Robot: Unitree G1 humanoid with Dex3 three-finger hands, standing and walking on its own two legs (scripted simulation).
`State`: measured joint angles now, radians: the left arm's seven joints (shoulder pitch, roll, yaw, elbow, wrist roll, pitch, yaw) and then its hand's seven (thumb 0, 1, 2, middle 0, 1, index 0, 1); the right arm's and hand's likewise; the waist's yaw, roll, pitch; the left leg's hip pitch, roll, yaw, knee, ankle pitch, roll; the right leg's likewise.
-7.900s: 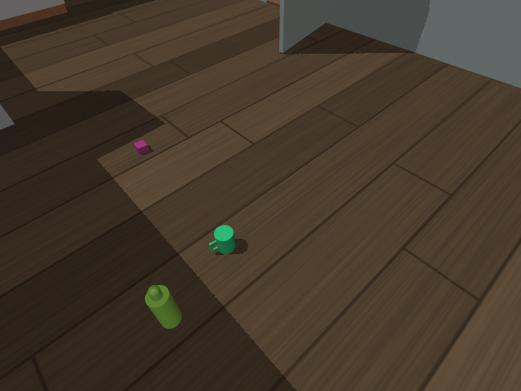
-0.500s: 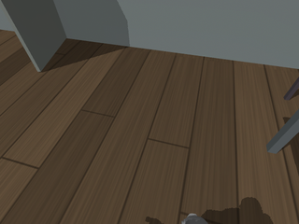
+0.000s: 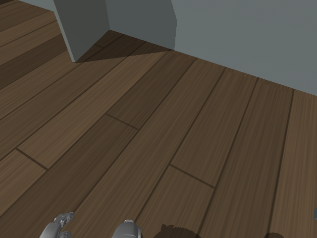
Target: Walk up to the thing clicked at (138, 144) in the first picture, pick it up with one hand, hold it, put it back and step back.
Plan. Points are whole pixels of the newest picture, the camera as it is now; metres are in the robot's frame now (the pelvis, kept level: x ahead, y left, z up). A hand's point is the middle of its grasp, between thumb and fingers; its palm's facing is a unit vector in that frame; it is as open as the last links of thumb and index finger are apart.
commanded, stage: walk up
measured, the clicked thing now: out of the picture +0.30 +1.43 -0.75
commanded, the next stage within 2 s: none
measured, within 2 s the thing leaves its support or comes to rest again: neither
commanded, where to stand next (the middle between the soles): +0.26 +0.00 m, yaw +79 degrees
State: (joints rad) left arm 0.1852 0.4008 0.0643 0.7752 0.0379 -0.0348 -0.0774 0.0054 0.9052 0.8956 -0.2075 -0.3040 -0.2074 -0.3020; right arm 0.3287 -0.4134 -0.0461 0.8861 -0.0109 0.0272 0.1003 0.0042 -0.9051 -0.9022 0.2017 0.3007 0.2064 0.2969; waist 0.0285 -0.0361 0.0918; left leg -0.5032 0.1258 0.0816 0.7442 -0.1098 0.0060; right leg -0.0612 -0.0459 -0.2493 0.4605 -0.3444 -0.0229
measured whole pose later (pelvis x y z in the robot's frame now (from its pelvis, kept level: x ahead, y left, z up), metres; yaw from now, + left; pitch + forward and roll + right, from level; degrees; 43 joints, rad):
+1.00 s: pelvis +0.20 -0.10 -0.03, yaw +46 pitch -3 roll +2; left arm 0.25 0.50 0.07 0.82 0.02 0.01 -0.02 0.01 0.91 0.90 -0.21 -0.30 -0.21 -0.30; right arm 0.21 -0.44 -0.09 0.78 -0.03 0.04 0.06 0.00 -0.91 -0.90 0.20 0.30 0.21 0.30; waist 0.06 -0.08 0.13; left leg -0.35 -0.02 0.06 0.76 -0.37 0.01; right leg -0.39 -0.31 -0.27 0.86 -0.40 0.02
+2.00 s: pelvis +0.19 -0.07 -0.02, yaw +77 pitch -2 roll -1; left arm 0.23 0.41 0.06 0.88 0.01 0.04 -0.03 0.00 0.91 0.90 -0.20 -0.30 -0.20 -0.30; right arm 0.24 -0.39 -0.02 0.85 -0.01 -0.05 -0.03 0.00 -0.90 -0.90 0.21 0.30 0.21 0.30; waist 0.01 -0.06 0.11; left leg -0.38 -0.04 -0.07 0.73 -0.31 0.01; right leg -0.39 -0.10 -0.01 0.84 -0.45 -0.02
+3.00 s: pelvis +0.22 -0.06 +0.01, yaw +84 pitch -2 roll -1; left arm 0.06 0.37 0.03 1.12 0.01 0.01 -0.02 0.00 0.91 0.90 -0.20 -0.30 -0.20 -0.30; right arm 0.05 -0.35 0.01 1.12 0.00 -0.02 0.00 0.00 -0.90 -0.90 0.20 0.30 0.21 0.30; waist 0.02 -0.01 0.05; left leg -0.23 -0.03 -0.15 0.44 -0.18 -0.02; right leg -0.12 -0.08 -0.12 0.41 -0.24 0.04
